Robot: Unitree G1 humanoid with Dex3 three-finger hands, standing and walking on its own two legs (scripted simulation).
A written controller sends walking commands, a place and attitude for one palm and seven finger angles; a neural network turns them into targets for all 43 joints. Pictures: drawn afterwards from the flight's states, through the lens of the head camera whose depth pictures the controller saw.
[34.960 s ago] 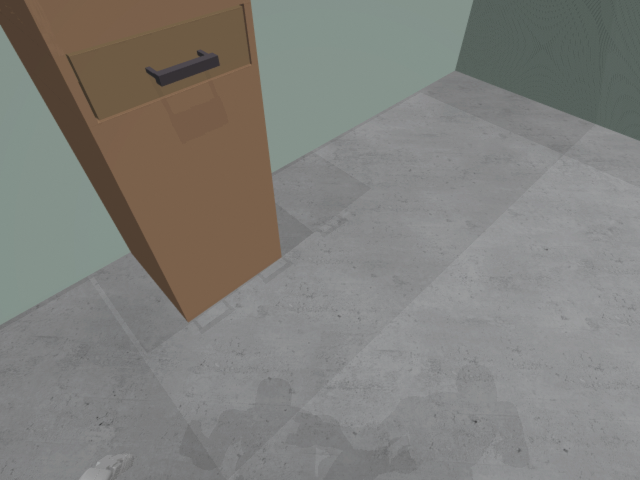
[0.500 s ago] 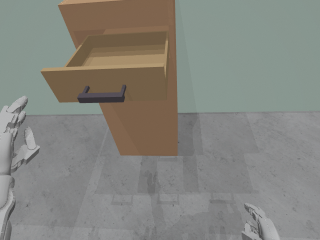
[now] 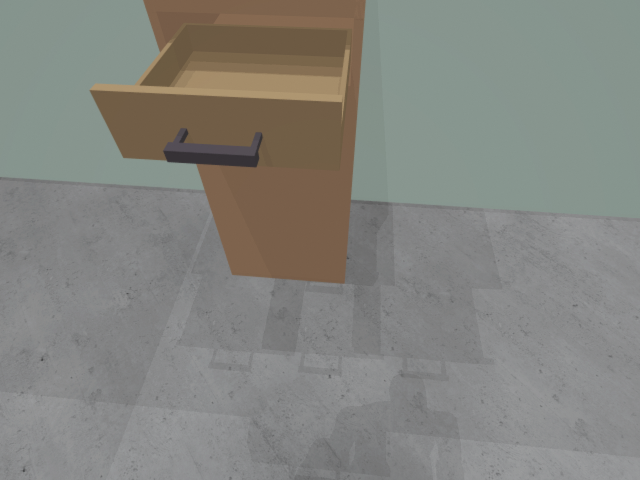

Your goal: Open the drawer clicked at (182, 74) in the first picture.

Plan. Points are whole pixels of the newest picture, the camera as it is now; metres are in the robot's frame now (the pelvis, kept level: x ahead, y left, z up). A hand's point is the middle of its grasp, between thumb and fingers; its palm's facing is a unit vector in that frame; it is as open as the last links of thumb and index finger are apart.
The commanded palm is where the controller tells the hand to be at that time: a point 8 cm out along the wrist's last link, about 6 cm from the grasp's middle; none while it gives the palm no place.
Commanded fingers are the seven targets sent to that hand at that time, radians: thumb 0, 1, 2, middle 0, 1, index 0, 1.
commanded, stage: let the arm hang, fingers relaxed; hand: left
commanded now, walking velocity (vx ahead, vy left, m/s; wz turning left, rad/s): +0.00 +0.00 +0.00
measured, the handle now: (216, 145) +0.56 +0.21 +0.10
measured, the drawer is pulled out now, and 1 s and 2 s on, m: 0.30 0.30 0.30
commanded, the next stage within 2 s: look to check the result in 0.50 s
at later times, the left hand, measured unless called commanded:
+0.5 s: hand out of the picture +0.02 +0.17 -0.17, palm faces +0.03 -0.98 -0.19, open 7.3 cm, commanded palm none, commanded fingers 0.00 0.90 0.90 -0.20 -0.30 -0.20 -0.30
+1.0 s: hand out of the picture +0.02 +0.16 -0.17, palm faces +0.03 -0.98 -0.19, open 7.4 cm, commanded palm none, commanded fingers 0.00 0.90 0.90 -0.20 -0.30 -0.20 -0.30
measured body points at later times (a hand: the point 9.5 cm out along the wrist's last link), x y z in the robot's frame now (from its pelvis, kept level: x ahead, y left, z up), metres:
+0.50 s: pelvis +0.01 +0.00 +0.00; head +0.02 -0.01 +0.45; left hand +0.02 +0.22 -0.16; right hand -0.02 -0.20 -0.17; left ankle +0.06 +0.11 -0.74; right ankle +0.02 -0.09 -0.74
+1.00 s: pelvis +0.03 -0.01 +0.00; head +0.05 -0.02 +0.45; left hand +0.02 +0.21 -0.15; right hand +0.02 -0.22 -0.16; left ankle +0.06 +0.11 -0.74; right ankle +0.02 -0.09 -0.74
